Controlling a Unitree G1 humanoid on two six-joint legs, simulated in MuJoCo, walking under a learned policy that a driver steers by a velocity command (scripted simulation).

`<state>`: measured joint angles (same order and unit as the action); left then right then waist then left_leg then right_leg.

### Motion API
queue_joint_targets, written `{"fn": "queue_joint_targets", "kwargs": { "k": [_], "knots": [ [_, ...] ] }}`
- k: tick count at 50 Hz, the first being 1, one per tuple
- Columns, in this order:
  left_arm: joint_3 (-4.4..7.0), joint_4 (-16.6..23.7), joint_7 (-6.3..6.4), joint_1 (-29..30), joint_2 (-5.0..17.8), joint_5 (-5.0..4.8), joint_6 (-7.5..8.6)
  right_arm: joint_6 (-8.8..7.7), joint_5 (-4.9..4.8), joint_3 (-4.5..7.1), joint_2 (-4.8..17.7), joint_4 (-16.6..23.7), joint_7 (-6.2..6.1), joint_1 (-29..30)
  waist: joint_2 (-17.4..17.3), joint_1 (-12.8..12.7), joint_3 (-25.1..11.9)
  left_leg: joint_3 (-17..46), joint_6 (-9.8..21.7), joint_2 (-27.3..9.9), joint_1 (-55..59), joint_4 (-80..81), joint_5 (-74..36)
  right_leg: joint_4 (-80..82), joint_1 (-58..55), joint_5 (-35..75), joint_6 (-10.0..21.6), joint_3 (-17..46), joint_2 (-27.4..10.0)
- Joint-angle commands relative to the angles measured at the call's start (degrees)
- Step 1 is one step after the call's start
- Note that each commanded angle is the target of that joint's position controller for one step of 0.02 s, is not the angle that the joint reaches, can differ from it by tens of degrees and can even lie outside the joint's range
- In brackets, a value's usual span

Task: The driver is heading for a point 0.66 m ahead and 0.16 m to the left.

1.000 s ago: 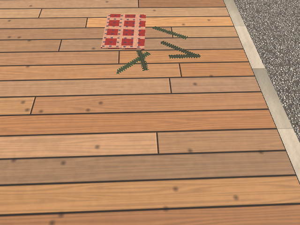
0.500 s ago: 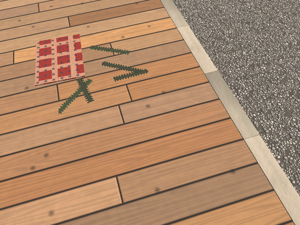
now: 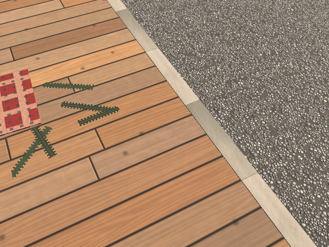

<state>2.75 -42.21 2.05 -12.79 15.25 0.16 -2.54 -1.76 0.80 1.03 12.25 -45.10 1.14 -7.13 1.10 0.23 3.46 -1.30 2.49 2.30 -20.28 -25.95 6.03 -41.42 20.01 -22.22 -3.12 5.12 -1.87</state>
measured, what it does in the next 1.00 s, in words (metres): walks ahead: right foot, then right foot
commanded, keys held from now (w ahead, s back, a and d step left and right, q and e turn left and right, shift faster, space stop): no key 0.28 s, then w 0.44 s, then w+q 0.28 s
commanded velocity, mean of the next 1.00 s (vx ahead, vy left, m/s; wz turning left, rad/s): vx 0.26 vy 0.00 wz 0.05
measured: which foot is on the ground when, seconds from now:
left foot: down 0.00-0.96, up 0.98-1.00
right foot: up 0.00-0.02, down 0.04-0.52, up 0.54-0.92, down 0.94-1.00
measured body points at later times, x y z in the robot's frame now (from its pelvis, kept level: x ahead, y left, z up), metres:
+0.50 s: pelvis +0.10 -0.01 -0.01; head +0.09 +0.00 +0.44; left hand +0.13 +0.25 -0.14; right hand +0.19 -0.28 -0.13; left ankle +0.09 +0.09 -0.73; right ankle +0.02 -0.15 -0.73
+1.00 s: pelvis +0.32 -0.06 -0.01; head +0.35 -0.06 +0.43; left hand +0.54 +0.19 -0.08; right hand +0.27 -0.32 -0.16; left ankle +0.11 +0.08 -0.69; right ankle +0.44 -0.16 -0.73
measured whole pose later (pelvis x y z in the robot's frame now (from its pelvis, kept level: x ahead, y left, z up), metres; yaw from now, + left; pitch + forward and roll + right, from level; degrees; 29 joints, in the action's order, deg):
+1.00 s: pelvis +0.32 -0.06 -0.01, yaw +6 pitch +1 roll +0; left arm 3.4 -41.4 -0.8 0.6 12.5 -1.2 6.0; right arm -2.4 -1.3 2.5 13.5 -57.1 -1.5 -26.5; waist -0.7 4.4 1.6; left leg 5.8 0.2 -0.8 -4.6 -46.1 30.0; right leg -33.9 28.0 -8.1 1.5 -0.4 0.2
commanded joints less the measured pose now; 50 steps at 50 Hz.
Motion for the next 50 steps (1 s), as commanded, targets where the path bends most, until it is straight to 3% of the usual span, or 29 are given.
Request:
{"fn": "queue_joint_targets", "kwargs": {
  "k": [1,3,4,5,6,8,14,15,17,20,21,23,25,26,27,28,30,31,32,34,38,39,41,44,46,47,48,49,50],
  "knots": [
    [1.2,-0.1,-0.07,-7.1,3.4,0.67,0.31,-0.22,-0.86,1.73,8.0,3.4,-0.64,3.9,-7.6,-3.0,-9.8,11.0,6.9,-11.8,1.0,9.3,8.2,11.7,-13.3,11.4,1.7,-3.2,0.9],
    [1.35,1.7,0.07,-3.8,5.5,1.79,0.43,-0.26,-0.23,0.94,6.1,2.1,-0.42,1.5,-4.2,-1.7,-6.7,9.3,1.3,-8.7,-2.7,8.0,20.4,16.2,-14.4,13.8,4.4,2.0,-3.5],
    [2.31,0.5,0.14,-3.2,8.7,1.1,0.42,-0.18,-0.15,1.49,7.2,2.2,-0.32,0.2,2.1,0.9,-3.8,5.4,-0.8,-5.0,-0.9,7.6,20.6,15.4,-7.5,3.5,6.0,2.0,-2.7],
    [1.94,0.6,-0.02,-2.6,6.3,0.99,0.89,-0.13,0.17,1.48,7.6,2.0,-0.5,1.7,2.1,-0.4,-2.5,4.5,-1.7,-4.4,2.3,5.0,17.6,16.9,-3.5,-1.5,5.9,1.5,-1.7],
    [1.41,0.2,-0.01,-2.3,4.6,1.31,1.42,-0.11,-0.08,1.43,7.1,2.0,-0.66,1.9,2.6,-0.2,-2.2,4.2,-1.5,-4.4,3.9,3.7,15.1,18.0,-2.1,-1.1,5.2,1.7,-1.7],
    [1.23,-0.1,-0.08,-1.7,4.0,1.09,2.5,0.06,-0.24,1.32,6.4,0.9,-1.08,0.4,3.0,0.3,-2.4,3.6,-0.9,-4.1,5.2,1.8,9.7,17.8,-2.7,4.9,4.2,1.6,-1.6],
    [1.38,-2.3,-0.12,-3.5,4.6,0.23,3.58,0.4,-0.63,1.5,6.0,-1.6,-1.51,-0.4,0.7,-0.1,-5.0,3.2,-1.1,-4.4,8.7,-0.9,-3.0,15.7,-5.9,16.3,4.2,0.8,-1.1],
    [1.4,-3.1,-0.16,-4.4,4.2,-0.23,3.47,0.8,-0.69,1.46,5.8,-2.5,-1.63,-1.4,0.8,-0.1,-6.2,2.2,-1.1,-3.6,9.4,-1.4,1.1,16.5,-6.5,12.4,4.7,0.8,-0.9],
    [1.88,-3.6,-0.14,-4.8,5.3,-0.61,3.12,1.42,-1.08,1.77,6.4,-3.4,-1.93,-1.2,2.2,-0.4,-3.1,-0.2,-1.1,-1.2,6.2,-4.0,14.6,18.8,-4.6,-2.0,7.1,2.4,-1.1],
    [2.7,-4.1,-0.23,-7.7,8.0,-1.21,4.07,-0.11,-1.94,1.87,5.8,-2.7,-1.89,1.3,7.1,-2.2,3.0,-2.3,-0.5,0.1,-4.7,-12.3,19.0,26.0,-6.5,-16.4,13.2,14.7,-9.3],
    [2.98,-4.5,-0.26,-7.9,8.9,-1.56,4.71,-1.12,-2.32,1.9,5.7,-2.3,-1.7,2.1,8.0,-2.2,5.0,-1.3,0.4,-1.1,-7.4,-13.3,17.7,27.2,-7.7,-15.2,15.2,18.9,-12.4],
    [2.91,-4.8,-0.42,-6.4,8.3,-1.9,5.69,-2.87,-2.41,2.15,5.9,-2.9,-1.12,0.4,8.2,-0.5,4.8,0.2,2.3,-2.6,-5.4,-9.8,15.7,25.4,-8.8,-5.0,15.5,18.8,-13.5],
    [2.49,-3.2,-0.67,-0.3,6.4,-1.95,5.82,-3.5,-2.55,3.23,7.9,-7.0,-0.58,-9.2,5.4,4.3,1.3,2.2,3.8,-3.2,8.5,-2.4,11.7,18.7,-3.4,4.6,11.5,9.7,-8.0],
    [1.76,-1.3,-0.6,2.4,3.6,-1.85,6.46,-3.68,-2.51,4.62,12.1,-8.9,-0.57,-14.6,-4.4,5.6,-0.3,13.5,6.9,-8.5,17.6,3.5,13.2,5.2,4.3,10.9,7.1,-0.3,0.1],
    [1.64,-0.4,-0.33,2.3,2.7,-1.31,7.55,-3.53,-2.37,5.93,16.6,-10.2,-0.35,-21.2,-17.0,7.8,-3.4,32.7,13.3,-18.8,29.6,10.9,8.6,-11.7,16.3,2.6,3.4,-5.0,5.4],
    [2.22,-0.2,-0.48,2.6,4.7,-1.79,8.3,-3.75,-1.54,4.68,13.2,-10.1,-0.26,-20.9,-14.3,6.7,-2.8,38.4,15.4,-22.8,32.3,12.0,4.2,-22.5,24.6,-9.9,3.6,-0.5,4.4],
    [2.14,-1.2,-1.42,1.6,3.9,-2.67,8.85,-4.09,-1.24,3.44,9.3,-8.7,-0.18,-16.7,-6.1,3.8,-1.6,29.8,12.9,-21.0,31.2,11.2,2.0,-27.4,28.6,-3.1,6.2,0.6,-0.6],
    [2.27,-1.0,-1.77,3.1,3.8,-2.45,8.88,-3.93,-1.49,2.91,8.3,-8.6,-0.15,-15.6,-4.2,3.3,-0.2,25.1,11.4,-19.5,29.9,12.3,-1.1,-25.0,29.4,1.1,6.6,-0.4,-2.4],
    [2.47,-0.9,-2.06,4.0,3.6,-2.0,8.75,-3.67,-1.42,2.4,7.1,-8.8,-0.21,-15.5,-4.9,3.0,-0.5,20.9,9.8,-17.7,28.5,13.2,-4.2,-22.3,27.6,4.5,6.6,-1.4,-3.5],
    [2.09,-0.7,-2.81,5.2,1.7,-1.61,8.36,-2.91,-1.38,2.17,7.1,-9.3,-0.68,-17.1,-6.1,2.9,-0.5,15.8,9.1,-15.6,26.2,15.0,-8.5,-17.0,25.3,8.4,5.2,-3.8,-3.5],
    [0.78,2.6,-3.4,14.1,-1.0,-1.09,8.33,-2.22,-1.33,2.52,9.9,-9.0,-2.2,-17.4,-5.2,3.9,1.7,10.8,8.7,-13.6,18.1,17.8,-9.1,0.1,19.3,18.5,2.8,-5.9,-1.4],
    [0.81,3.1,-3.53,15.5,-1.0,-1.6,8.33,-2.21,-1.38,2.52,9.9,-9.3,-2.32,-18.1,-5.9,4.1,1.7,10.2,8.5,-13.1,16.5,17.7,-8.5,3.5,16.2,20.2,2.5,-6.2,-0.2],
    [1.09,4.1,-3.82,17.2,0.4,-1.89,8.33,-2.27,-2.04,2.85,10.6,-9.6,-2.55,-19.1,-7.3,3.8,2.3,10.8,8.3,-14.1,14.2,18.0,-7.9,6.8,11.7,23.5,2.5,-5.4,0.6],
    [2.11,4.5,-3.78,16.6,3.1,-1.91,8.5,-2.15,-2.63,3.41,10.8,-9.6,-2.82,-18.2,-7.3,1.3,2.4,12.0,6.5,-16.0,16.3,15.6,-10.4,10.6,7.4,23.7,3.9,-3.1,0.8],
    [3.84,2.8,-2.95,8.9,6.2,-2.21,8.64,-1.95,-2.54,3.54,10.6,-9.4,-2.83,-16.7,-8.3,-3.7,-2.3,10.5,4.3,-14.3,15.8,7.0,-21.9,11.8,-5.2,21.0,5.7,-3.7,2.3],
    [5.17,0.3,-2.31,-0.4,8.4,-2.18,8.53,-1.68,-2.04,3.31,9.9,-8.8,-2.8,-15.8,-7.7,-8.1,-8.3,8.5,2.4,-11.0,11.7,-4.0,-22.7,11.1,-17.8,19.8,6.8,-3.9,1.7],
    [6.36,-0.8,-1.47,-9.9,13.5,-1.19,8.35,-1.3,-0.41,2.19,6.6,-6.7,-2.93,-17.1,1.3,-9.8,-18.1,5.7,0.2,-6.1,1.1,-22.6,-3.9,10.5,-34.1,16.0,9.7,9.3,-11.0],
    [5.94,-1.8,-2.16,-11.2,15.2,-0.87,8.25,-1.73,-1.94,0.24,-1.3,-6.5,-2.73,-26.6,19.3,-5.0,-26.9,5.7,-1.7,0.6,-13.8,-41.4,27.3,21.4,-44.9,0.0,17.4,35.8,-23.1],
    [4.25,-1.5,-2.51,-8.5,8.2,-1.17,8.41,-1.96,-3.25,2.04,5.3,-7.9,-2.52,-24.6,13.9,-5.6,-20.5,9.7,-1.2,-2.7,-17.7,-49.1,24.8,26.8,-36.3,-11.6,15.7,38.1,-20.7]
  ]
}}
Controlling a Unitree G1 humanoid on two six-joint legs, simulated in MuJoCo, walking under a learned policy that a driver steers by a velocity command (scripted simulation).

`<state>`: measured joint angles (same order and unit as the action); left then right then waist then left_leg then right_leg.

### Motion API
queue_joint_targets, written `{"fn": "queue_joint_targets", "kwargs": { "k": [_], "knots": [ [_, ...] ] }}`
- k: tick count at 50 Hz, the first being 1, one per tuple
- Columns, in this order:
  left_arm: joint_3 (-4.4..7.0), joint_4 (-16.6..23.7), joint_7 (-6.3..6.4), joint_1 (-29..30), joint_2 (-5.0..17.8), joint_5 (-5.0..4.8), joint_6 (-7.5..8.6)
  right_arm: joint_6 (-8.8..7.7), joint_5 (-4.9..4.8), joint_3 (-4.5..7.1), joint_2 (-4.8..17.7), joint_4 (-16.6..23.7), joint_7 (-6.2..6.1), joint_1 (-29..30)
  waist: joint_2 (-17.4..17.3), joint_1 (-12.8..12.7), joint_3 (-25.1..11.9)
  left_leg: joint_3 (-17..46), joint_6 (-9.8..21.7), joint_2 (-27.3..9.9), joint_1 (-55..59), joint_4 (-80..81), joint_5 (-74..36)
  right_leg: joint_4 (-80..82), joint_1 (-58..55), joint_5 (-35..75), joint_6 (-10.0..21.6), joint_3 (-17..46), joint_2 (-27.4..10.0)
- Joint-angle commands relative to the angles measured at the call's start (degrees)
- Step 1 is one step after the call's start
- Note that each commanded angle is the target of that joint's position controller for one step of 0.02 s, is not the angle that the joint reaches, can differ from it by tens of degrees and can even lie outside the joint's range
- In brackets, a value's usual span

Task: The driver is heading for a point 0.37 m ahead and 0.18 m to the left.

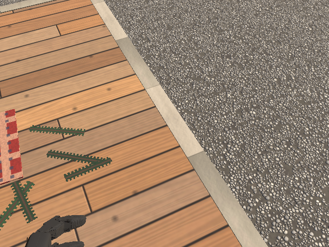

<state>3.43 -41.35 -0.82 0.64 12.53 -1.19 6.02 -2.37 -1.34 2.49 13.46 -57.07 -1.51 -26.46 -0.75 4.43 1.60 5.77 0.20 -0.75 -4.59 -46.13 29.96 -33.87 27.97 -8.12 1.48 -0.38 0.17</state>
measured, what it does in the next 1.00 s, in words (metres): walks ahead, turning left: left foot, then right foot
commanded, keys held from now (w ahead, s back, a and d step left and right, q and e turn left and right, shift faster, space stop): w+q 0.40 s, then no key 0.60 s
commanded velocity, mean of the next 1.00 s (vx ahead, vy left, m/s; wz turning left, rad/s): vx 0.30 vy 0.00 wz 0.32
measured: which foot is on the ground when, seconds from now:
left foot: up 0.00-0.48, down 0.50-1.00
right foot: down 0.00-0.50, up 0.52-0.90, down 0.92-1.00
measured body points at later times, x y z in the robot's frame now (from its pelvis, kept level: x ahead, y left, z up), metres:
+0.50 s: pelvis +0.23 +0.05 +0.00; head +0.26 +0.08 +0.45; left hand +0.18 +0.32 -0.14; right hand +0.48 -0.13 -0.09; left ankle +0.33 +0.19 -0.72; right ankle +0.11 -0.12 -0.71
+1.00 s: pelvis +0.35 +0.10 +0.02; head +0.36 +0.10 +0.47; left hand +0.36 +0.38 -0.11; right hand +0.55 -0.08 -0.11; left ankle +0.33 +0.19 -0.72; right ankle +0.43 -0.02 -0.72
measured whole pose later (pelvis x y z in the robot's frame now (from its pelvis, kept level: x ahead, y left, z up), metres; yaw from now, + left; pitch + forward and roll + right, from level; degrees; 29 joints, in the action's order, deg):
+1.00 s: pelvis +0.35 +0.10 +0.02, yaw +20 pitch +0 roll +1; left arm 3.1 -53.1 1.7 -8.6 12.8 0.3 -1.0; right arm -0.4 0.7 1.5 11.8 -53.4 0.1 -6.8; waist 0.4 -0.8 0.9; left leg -3.4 2.6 2.6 -12.1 -25.8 13.5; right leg -28.2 15.6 -12.6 -2.4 1.0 -3.5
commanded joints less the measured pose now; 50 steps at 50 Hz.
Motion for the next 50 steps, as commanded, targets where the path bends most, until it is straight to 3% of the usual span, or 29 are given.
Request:
{"fn": "queue_joint_targets", "kwargs": {
  "k": [1,2,3,4,7,12,18,21,23,24,25,26,27,28,29,30,31,32,34,38,41,43,44,45,46,47,48,49,50],
  "knots": [
    [2.49,-2.2,0.18,-16.4,7.8,-0.2,0.12,-1.4,-1.59,1.77,7.0,5.8,0.14,0.5,11.6,-8.6,-8.9,1.2,2.0,-1.8,-36.0,-30.8,-4.6,19.9,-34.8,-25.2,8.6,33.8,-20.9],
    [2.13,-2.1,-0.08,-12.2,6.9,0.01,0.32,-1.45,-1.14,1.98,6.2,5.9,-0.22,3.0,6.2,-6.7,-4.8,0.3,2.0,-4.2,-33.7,-29.9,-9.0,21.0,-26.1,-17.7,7.5,26.4,-19.0],
    [1.75,-2.1,-0.4,-9.5,5.2,0.82,0.49,-1.06,-0.45,2.37,5.8,6.2,-0.29,3.7,6.7,-5.3,-2.4,0.2,2.0,-5.7,-31.5,-28.0,-11.9,22.5,-20.2,-13.0,7.0,19.8,-16.5],
    [1.65,-2.7,-0.49,-8.0,4.4,1.45,0.74,-0.39,-0.62,2.55,4.5,6.1,-0.11,2.3,8.8,-3.5,-2.0,0.6,2.0,-7.1,-28.5,-26.5,-13.6,24.0,-17.0,-10.7,6.7,14.8,-14.8],
    [2.14,-4.1,0.01,-8.6,4.7,1.25,1.45,1.25,-0.67,2.95,3.5,7.7,-0.01,4.4,6.6,-2.7,-0.4,0.1,1.8,-7.9,-29.3,-24.4,-15.3,27.0,-14.6,-6.4,8.6,8.5,-15.0],
    [2.82,-5.7,1.35,-11.5,7.7,1.89,1.21,1.42,-0.41,2.96,4.0,10.4,0.88,11.9,3.0,-3.5,1.7,2.6,0.3,-7.8,-38.1,-13.0,-25.0,28.2,-20.8,1.4,9.9,1.7,-16.8],
    [3.52,-6.8,1.77,-16.0,10.4,0.72,-0.19,1.39,0.09,1.24,2.6,14.1,3.31,23.2,1.2,-8.1,5.3,-4.8,1.4,-8.2,-36.6,1.6,-29.4,27.8,-26.1,6.6,8.2,-8.8,-16.4],
    [4.07,-7.6,1.36,-18.4,12.0,-0.18,-1.54,1.52,0.4,1.28,3.3,16.5,4.15,27.0,0.7,-9.2,6.5,-8.2,3.3,-6.1,-34.8,7.4,-24.2,23.2,-30.0,14.6,7.2,-11.0,-16.9],
    [4.14,-7.8,1.34,-17.6,13.4,-0.77,-2.47,1.51,1.05,2.37,5.4,16.9,4.33,23.3,3.8,-5.9,1.9,-11.6,4.9,-0.9,-25.0,9.6,-19.2,13.5,-31.0,38.6,6.0,-11.5,-16.8],
    [3.84,-7.6,1.28,-16.0,13.2,-1.2,-2.87,1.37,0.91,3.94,8.2,15.0,4.11,14.9,3.9,-0.9,-3.1,-12.2,6.4,2.1,-14.1,14.0,-23.8,2.7,-29.7,44.2,4.1,-12.9,-14.9],
    [2.99,-7.1,1.22,-16.3,11.6,-0.69,-2.7,1.5,0.88,5.82,12.8,12.7,3.1,6.6,1.3,2.8,-8.8,-9.1,8.3,1.7,1.3,16.5,-36.3,-10.5,-21.5,36.2,0.7,-14.1,-12.1],
    [0.76,-4.3,0.88,-19.5,5.1,2.89,-2.17,1.49,1.14,6.98,20.3,12.2,1.71,4.2,-14.0,-1.2,-15.9,14.3,17.1,-15.5,22.2,13.5,-57.3,-34.0,1.3,-13.4,-4.3,-14.4,-3.4],
    [0.08,-5.8,0.57,-21.5,6.1,1.79,-1.24,0.94,1.74,5.54,17.8,13.8,2.16,3.9,-10.8,-0.2,-29.3,31.8,25.7,-25.2,26.2,20.4,-61.3,-45.8,4.9,-31.5,-5.7,-0.3,1.7],
    [1.26,-6.0,0.52,-16.7,9.6,-1.04,-1.2,0.77,1.97,4.28,13.5,13.6,2.78,5.5,-4.5,1.5,-25.2,21.8,22.9,-22.0,22.0,21.9,-64.6,-46.1,6.4,-27.9,-4.9,3.4,-1.3],
    [0.91,-5.2,0.94,-14.3,8.1,-1.35,-1.27,0.39,0.79,3.87,11.5,12.7,2.9,8.9,-4.9,-0.3,-16.8,13.7,19.5,-18.7,15.7,21.9,-60.6,-41.4,9.8,-24.7,-3.8,2.3,-4.0],
    [0.95,-5.6,1.76,-12.2,7.7,-0.14,-1.53,0.17,0.27,3.28,9.3,13.0,2.77,13.0,-1.8,-1.7,-11.6,9.8,16.9,-15.9,8.5,23.5,-56.2,-37.1,9.3,-21.2,-3.5,2.1,-5.8],
    [1.42,-5.8,2.34,-12.0,8.4,0.48,-2.31,0.0,0.57,2.8,7.8,13.4,2.56,16.2,-1.9,-3.5,-9.3,6.9,16.0,-14.6,1.7,25.6,-55.9,-34.5,5.2,-18.4,-3.4,2.5,-6.8],
    [1.66,-6.4,2.68,-14.2,8.3,0.62,-3.27,-0.22,1.75,2.61,7.5,13.7,2.5,17.7,-2.3,-5.3,-9.0,5.1,15.6,-13.9,-3.1,27.1,-56.6,-33.0,0.6,-16.2,-3.2,2.8,-6.9],
    [1.59,-7.8,3.44,-17.1,6.8,0.71,-4.65,-1.15,2.76,2.35,6.9,13.3,2.39,19.6,-1.9,-7.1,-9.9,1.8,15.9,-13.5,-6.6,28.4,-60.4,-27.5,-4.0,-13.9,-3.7,2.6,-6.4],
    [0.95,-7.6,3.99,-13.5,5.5,1.26,-5.81,-0.92,2.49,2.21,7.5,11.4,1.37,21.1,-4.1,-6.9,-9.1,-2.5,14.0,-11.3,-9.2,30.1,-54.2,-12.9,-8.5,-5.8,-4.1,2.2,-5.8],
    [1.19,-7.8,3.81,-10.9,6.6,0.97,-6.74,-0.23,2.57,1.83,7.2,9.7,1.23,20.8,-4.9,-5.8,-7.4,-1.6,13.2,-11.1,-10.3,31.6,-40.5,-6.8,-11.2,-3.3,-3.9,2.0,-5.2],
    [1.18,-7.5,3.61,-9.4,6.4,1.4,-7.05,0.32,2.12,1.33,6.3,8.7,1.31,20.9,-4.6,-5.9,-5.1,0.1,12.5,-11.1,-10.9,31.3,-30.3,-1.9,-12.7,-4.2,-3.4,2.1,-4.9],
    [1.03,-7.8,3.35,-9.7,5.9,1.6,-6.85,0.62,1.4,0.98,5.8,8.2,1.38,21.9,-4.2,-6.9,-4.5,0.0,11.3,-10.3,-11.5,30.1,-26.0,3.3,-15.4,-1.7,-2.8,1.6,-4.6],
    [0.85,-8.2,2.94,-10.0,5.7,2.09,-6.68,0.95,1.5,0.41,4.3,7.2,1.38,20.7,-2.4,-7.4,-4.1,-0.5,9.0,-8.3,-11.9,28.8,-19.7,9.9,-18.8,3.4,-2.1,1.9,-4.6],
    [0.95,-8.2,2.87,-9.8,7.1,2.5,-6.42,1.13,1.98,0.09,3.6,6.3,1.41,18.2,0.0,-6.3,-4.0,-0.7,6.2,-6.1,-12.7,27.0,-14.8,11.4,-21.6,10.2,-1.2,4.4,-7.1],
    [1.29,-7.7,3.02,-8.9,10.0,2.27,-6.41,1.25,2.73,0.12,3.6,5.5,1.66,15.6,4.3,-3.4,-3.9,-2.7,4.1,-2.5,-14.1,25.0,-10.4,10.4,-22.9,15.9,0.1,6.5,-10.1],
    [1.68,-8.9,2.82,-7.2,10.5,1.35,-6.47,1.57,2.32,0.06,3.1,5.2,1.66,14.3,9.6,-1.6,-3.1,-5.3,2.6,-0.1,-11.4,26.4,-12.5,10.0,-17.9,5.5,1.5,5.7,-8.8],
    [1.37,-9.1,2.34,-6.8,7.9,0.93,-6.37,1.98,2.03,0.15,4.8,5.2,1.48,17.5,6.8,-4.0,-1.9,-5.9,1.9,-0.2,-7.8,25.2,-15.8,11.3,-14.1,0.9,0.9,5.3,-7.1],
    [0.89,-9.5,2.16,-6.8,6.6,1.24,-6.27,2.35,1.59,0.4,5.6,5.2,1.1,18.9,5.5,-4.3,-2.1,-5.7,2.3,-0.9,-6.8,24.5,-17.9,11.9,-13.9,2.8,-0.1,4.8,-6.6]
  ]
}}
